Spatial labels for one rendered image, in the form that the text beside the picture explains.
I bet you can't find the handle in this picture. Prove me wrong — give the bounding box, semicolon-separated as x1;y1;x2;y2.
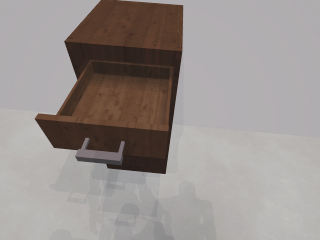
75;138;125;166

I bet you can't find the cabinet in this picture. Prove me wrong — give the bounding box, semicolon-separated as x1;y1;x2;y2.
64;0;184;174

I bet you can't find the drawer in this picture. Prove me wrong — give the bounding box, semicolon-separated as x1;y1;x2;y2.
35;60;173;159

